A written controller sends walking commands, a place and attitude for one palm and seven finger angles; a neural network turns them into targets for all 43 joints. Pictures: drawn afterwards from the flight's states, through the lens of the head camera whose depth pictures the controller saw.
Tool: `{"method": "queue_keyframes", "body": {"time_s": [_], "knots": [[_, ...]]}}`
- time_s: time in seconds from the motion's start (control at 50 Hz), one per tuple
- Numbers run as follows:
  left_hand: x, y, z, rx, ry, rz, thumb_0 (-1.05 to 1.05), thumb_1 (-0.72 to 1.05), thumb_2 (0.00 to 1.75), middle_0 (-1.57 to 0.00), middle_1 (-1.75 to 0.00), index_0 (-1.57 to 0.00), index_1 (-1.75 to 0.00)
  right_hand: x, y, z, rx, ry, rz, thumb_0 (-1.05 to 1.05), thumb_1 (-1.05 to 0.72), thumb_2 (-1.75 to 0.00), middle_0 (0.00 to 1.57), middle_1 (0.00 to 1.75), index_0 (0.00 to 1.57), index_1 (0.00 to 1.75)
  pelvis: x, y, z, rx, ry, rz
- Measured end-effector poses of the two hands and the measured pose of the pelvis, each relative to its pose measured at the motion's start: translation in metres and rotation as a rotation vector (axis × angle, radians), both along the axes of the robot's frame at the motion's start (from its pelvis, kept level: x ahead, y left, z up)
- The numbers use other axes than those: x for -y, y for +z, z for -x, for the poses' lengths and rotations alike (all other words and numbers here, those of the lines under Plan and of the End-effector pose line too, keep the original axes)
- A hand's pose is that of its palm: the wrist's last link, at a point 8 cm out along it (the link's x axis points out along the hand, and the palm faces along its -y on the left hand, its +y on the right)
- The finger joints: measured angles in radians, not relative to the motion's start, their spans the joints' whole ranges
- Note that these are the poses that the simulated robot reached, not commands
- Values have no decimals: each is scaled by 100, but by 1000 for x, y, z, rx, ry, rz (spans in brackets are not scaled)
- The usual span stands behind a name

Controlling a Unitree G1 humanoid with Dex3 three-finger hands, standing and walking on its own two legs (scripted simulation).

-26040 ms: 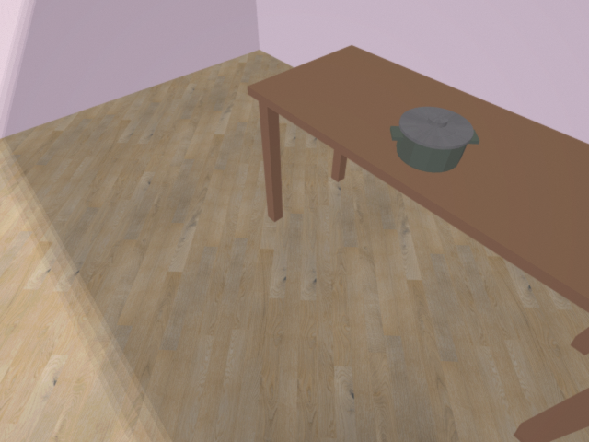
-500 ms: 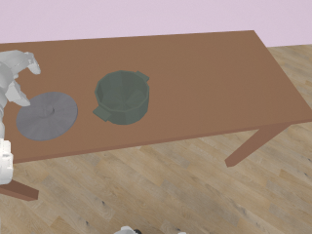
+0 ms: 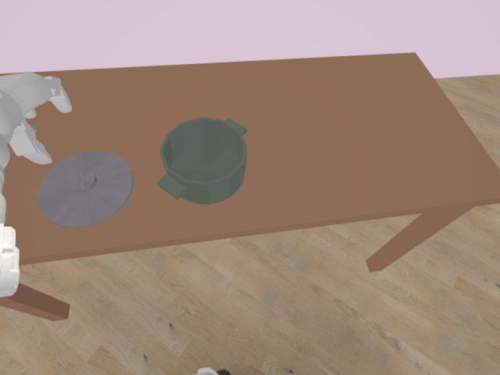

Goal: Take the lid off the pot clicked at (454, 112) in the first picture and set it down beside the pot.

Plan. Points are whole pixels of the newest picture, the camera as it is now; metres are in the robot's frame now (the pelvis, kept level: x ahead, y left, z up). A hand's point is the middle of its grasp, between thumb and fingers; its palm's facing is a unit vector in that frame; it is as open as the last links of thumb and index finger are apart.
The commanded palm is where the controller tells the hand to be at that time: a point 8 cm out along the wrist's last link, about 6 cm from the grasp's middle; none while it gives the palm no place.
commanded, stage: draw the hand back to the body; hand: left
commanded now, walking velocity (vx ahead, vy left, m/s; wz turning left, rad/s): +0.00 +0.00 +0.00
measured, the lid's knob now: (83, 181) +0.49 +0.31 -0.07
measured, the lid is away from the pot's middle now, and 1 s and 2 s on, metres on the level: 0.25 0.25 0.25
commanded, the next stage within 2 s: none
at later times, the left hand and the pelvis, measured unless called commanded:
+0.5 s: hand (53, 142) +0.42 +0.26 +0.13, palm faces +0.12 -0.79 -0.59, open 11.0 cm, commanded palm +0.37 +0.30 +0.17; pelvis +0.00 -0.01 +0.02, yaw +1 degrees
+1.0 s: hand (54, 165) +0.36 +0.22 +0.16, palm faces +0.42 -0.86 -0.30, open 9.3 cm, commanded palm +0.30 +0.26 +0.18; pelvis +0.02 -0.06 +0.02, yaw +0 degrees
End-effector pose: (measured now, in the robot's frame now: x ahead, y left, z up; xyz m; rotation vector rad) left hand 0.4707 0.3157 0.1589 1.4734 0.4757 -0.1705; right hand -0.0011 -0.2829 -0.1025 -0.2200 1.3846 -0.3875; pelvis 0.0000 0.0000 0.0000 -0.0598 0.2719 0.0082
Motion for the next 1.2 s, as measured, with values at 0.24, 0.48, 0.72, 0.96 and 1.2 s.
{"method": "queue_keyframes", "body": {"time_s": [0.24,0.48,0.72,0.96,1.2], "knots": [[6,1,29,56,-19,-10,0,3,59,-35,-90,-34,-90,-12,-5,-38,88,43,-82,1,-90,-90,20,30,21,30,1,5,-1,49,12,-10],[18,6,76,453,153,712,0,2,59,-35,-90,-34,-91,-24,12,-106,291,198,-94,1,-90,-90,20,30,20,30,11,14,4,171,19,-29],[31,8,103,785,343,1090,0,12,63,-33,-83,-32,-84,1,33,-127,435,232,-66,1,-90,-90,20,30,21,30,33,21,-12,237,-3,-39],[49,16,147,832,357,1041,1,36,71,-29,-66,-28,-67,32,23,-140,448,223,-80,1,-90,-90,20,30,20,30,56,21,-22,263,0,-52],[69,18,188,861,369,1036,1,62,81,-25,-49,-24,-49,34,33,-180,577,278,-113,1,-90,-90,20,30,20,30,75,21,-20,295,5,-62]]}}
